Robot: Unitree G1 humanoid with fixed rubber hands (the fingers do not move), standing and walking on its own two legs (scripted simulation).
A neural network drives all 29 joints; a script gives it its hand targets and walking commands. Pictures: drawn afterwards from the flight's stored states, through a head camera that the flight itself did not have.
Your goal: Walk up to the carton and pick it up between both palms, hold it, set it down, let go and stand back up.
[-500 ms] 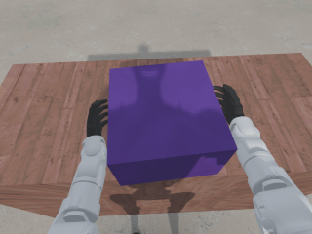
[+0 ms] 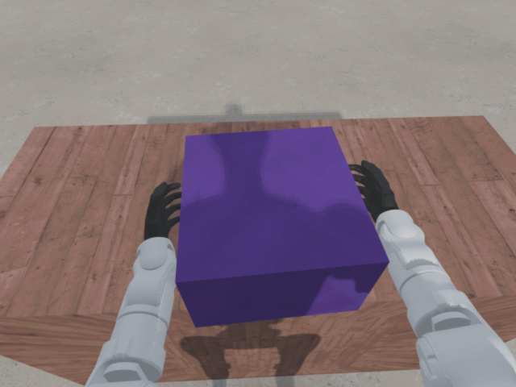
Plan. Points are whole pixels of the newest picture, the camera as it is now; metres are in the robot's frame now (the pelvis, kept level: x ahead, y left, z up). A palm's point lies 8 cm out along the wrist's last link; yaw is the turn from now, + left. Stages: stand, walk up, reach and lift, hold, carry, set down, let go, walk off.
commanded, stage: reach and lift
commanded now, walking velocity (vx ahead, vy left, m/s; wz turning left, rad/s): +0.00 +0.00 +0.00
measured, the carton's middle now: (268, 219) +0.39 +0.02 +0.02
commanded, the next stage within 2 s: hold in 1.74 s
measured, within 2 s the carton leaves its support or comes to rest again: neither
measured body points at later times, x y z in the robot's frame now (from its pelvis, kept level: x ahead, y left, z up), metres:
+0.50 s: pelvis -0.01 +0.00 +0.00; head -0.01 +0.00 +0.45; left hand +0.34 +0.21 +0.09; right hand +0.41 -0.15 +0.10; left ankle +0.03 +0.12 -0.74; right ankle -0.01 -0.12 -0.74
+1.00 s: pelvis -0.02 +0.01 +0.00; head -0.07 +0.03 +0.45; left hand +0.35 +0.21 +0.14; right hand +0.38 -0.15 +0.15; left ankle +0.03 +0.12 -0.74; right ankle -0.01 -0.12 -0.74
